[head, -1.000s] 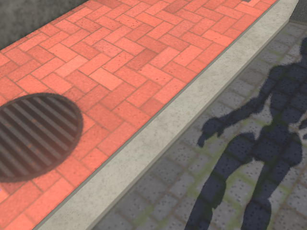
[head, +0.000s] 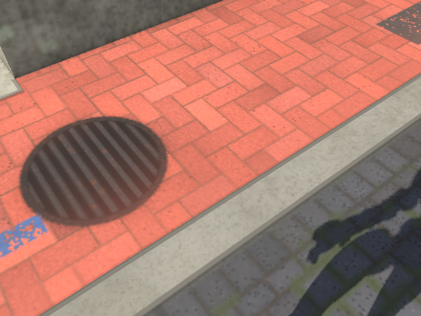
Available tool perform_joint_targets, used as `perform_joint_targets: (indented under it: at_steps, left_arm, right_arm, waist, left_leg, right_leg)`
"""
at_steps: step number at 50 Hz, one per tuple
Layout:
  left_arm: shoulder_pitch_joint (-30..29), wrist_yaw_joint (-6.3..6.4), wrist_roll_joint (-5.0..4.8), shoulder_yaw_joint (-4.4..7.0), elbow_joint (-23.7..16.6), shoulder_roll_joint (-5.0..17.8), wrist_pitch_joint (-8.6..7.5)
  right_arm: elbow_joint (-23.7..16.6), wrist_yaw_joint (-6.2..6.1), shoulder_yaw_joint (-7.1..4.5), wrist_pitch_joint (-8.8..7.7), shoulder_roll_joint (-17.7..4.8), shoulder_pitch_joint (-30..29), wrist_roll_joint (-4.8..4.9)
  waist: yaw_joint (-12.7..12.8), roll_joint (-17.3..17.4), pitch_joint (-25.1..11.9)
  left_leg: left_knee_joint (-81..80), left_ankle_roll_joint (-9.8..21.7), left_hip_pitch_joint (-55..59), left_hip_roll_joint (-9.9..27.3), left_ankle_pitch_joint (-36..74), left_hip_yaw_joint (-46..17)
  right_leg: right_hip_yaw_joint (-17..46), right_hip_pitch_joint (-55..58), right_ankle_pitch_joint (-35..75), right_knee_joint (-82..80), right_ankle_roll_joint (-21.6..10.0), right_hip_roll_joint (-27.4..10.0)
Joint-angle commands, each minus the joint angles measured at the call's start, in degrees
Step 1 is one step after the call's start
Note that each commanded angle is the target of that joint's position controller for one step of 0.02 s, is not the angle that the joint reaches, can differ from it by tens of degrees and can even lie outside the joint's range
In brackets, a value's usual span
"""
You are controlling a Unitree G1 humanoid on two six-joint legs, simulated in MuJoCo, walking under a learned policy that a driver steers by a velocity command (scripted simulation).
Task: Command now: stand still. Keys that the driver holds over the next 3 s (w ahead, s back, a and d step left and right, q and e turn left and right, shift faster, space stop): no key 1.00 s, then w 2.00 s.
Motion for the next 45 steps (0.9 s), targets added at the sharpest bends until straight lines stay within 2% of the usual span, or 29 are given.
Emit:
perform_joint_targets:
  at_steps: [1,21,45]
  left_arm:
    - [0.1,0.24,-0.09,1.45,-1.3,6.9,-0.5]
    - [2.0,0.66,-0.32,0.77,6.0,5.6,0.01]
    - [6.3,0.88,-0.46,-0.02,9.5,3.6,0.21]
  right_arm:
    - [-1.4,-0.38,-1.1,-0.82,-5.5,-1.0,0.08]
    - [7.5,-1.07,-0.23,-0.98,-4.8,1.2,0.39]
    - [11.3,-1.16,0.94,-1.15,-3.1,4.3,0.52]
  waist:
    - [0.4,0.2,-1.3]
    - [0.2,-0.2,-0.2]
    - [0.2,-0.1,0.8]
  left_leg:
    - [-4.9,0.9,0.5,2.2,7.3,-2.4]
    - [-5.6,0.9,1.2,1.9,8.4,-1.3]
    - [-6.0,0.9,0.0,1.6,7.2,-0.6]
  right_leg:
    - [2.0,-0.9,7.0,-5.6,-1.2,-1.9]
    - [0.8,-0.9,7.7,-6.5,-1.1,-0.4]
    - [0.4,-1.8,6.8,-6.6,-1.3,0.1]
Next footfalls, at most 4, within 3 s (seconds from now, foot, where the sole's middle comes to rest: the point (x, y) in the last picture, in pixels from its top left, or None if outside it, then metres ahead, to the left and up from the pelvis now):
1.50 right None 0.20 -0.17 -0.77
2.04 left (234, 297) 0.58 -0.04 -0.77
2.54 right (302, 227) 0.84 -0.30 -0.77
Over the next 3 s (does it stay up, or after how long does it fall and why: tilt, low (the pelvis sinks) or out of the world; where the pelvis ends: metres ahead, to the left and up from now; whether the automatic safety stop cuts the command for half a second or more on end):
stays up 0.91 -0.20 0.01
